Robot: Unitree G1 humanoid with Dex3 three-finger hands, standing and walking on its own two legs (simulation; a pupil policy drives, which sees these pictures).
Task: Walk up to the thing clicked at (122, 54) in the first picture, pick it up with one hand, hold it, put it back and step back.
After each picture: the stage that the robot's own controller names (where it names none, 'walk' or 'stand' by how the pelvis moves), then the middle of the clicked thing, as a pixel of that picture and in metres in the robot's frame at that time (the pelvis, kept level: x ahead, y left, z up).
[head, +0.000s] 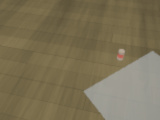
stand; (120, 54) +1.24 -0.43 -0.72
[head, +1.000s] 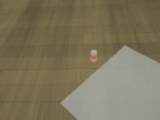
walk; (93, 55) +1.19 -0.04 -0.70
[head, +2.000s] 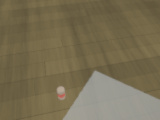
walk; (61, 93) +0.73 +0.19 -0.70
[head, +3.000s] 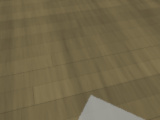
walk; out of the picture +0.44 +0.19 -0.70
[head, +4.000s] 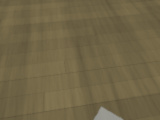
stand; out of the picture +0.39 +0.16 -0.72
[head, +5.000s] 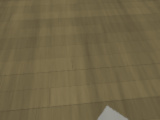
stand; out of the picture +0.40 +0.14 -0.72
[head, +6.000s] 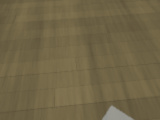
stand; out of the picture +0.41 +0.11 -0.72
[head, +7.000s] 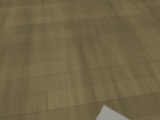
stand; out of the picture +0.41 +0.14 -0.72
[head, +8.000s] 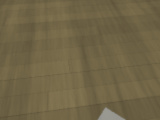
stand; out of the picture +0.39 +0.13 -0.73
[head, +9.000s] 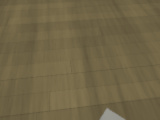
stand; out of the picture +0.40 +0.12 -0.73
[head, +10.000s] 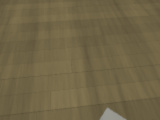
stand; out of the picture +0.40 +0.11 -0.73
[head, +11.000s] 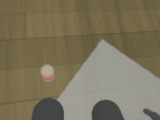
go down; (47, 73) +0.46 +0.15 -0.43
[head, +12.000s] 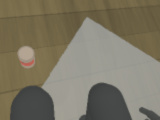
go down; (27, 57) +0.48 +0.19 -0.31
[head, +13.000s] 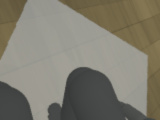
close in; out of the picture +0.47 +0.24 -0.23
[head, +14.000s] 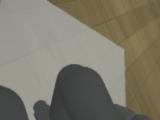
close; out of the picture +0.46 +0.25 -0.23
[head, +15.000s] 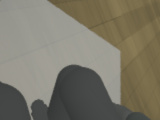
lift; out of the picture +0.41 +0.22 -0.24
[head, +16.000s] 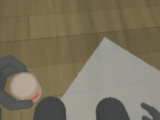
lift; (27, 89) +0.32 +0.18 -0.03
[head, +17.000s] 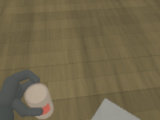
hold; (40, 102) +0.30 +0.14 +0.02
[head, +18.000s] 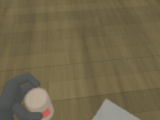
hold; (40, 105) +0.29 +0.14 +0.01
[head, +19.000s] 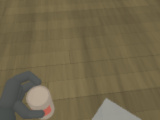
hold; (41, 103) +0.30 +0.14 +0.01
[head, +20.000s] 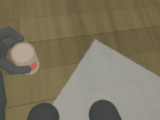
crouch; (26, 59) +0.43 +0.16 -0.06
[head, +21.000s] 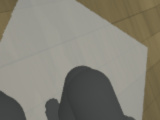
lower; out of the picture +0.43 +0.24 -0.22
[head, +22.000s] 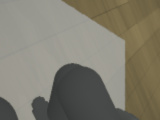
lower; out of the picture +0.44 +0.26 -0.24
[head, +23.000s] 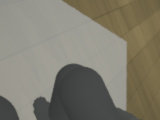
lower; out of the picture +0.45 +0.26 -0.23
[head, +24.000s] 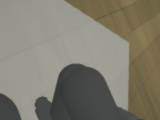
lower; out of the picture +0.44 +0.26 -0.23
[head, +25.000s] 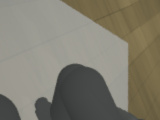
loosen; out of the picture +0.44 +0.25 -0.23
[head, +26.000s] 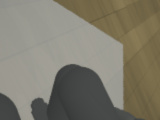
withdraw; out of the picture +0.45 +0.24 -0.24
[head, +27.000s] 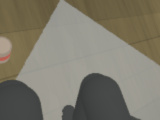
stand; (0, 50) +0.46 +0.21 -0.26
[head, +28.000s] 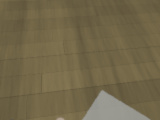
stand; out of the picture +0.40 +0.10 -0.63
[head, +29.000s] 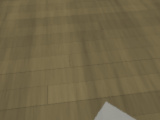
stand; out of the picture +0.40 +0.12 -0.66
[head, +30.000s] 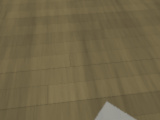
stand; out of the picture +0.40 +0.11 -0.66
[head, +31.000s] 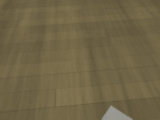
stand; out of the picture +0.43 +0.10 -0.72
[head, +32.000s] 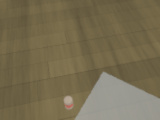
walk; (68, 102) +0.54 +0.12 -0.69
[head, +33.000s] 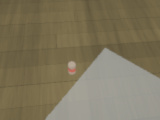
walk; (71, 68) +0.82 +0.07 -0.69
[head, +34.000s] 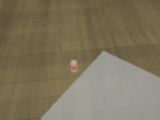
stand; (73, 66) +1.06 +0.13 -0.71
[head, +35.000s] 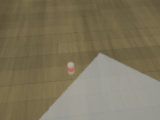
stand; (70, 68) +1.05 +0.11 -0.73
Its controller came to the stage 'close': yes
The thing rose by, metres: 0.72
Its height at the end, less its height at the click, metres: +0.00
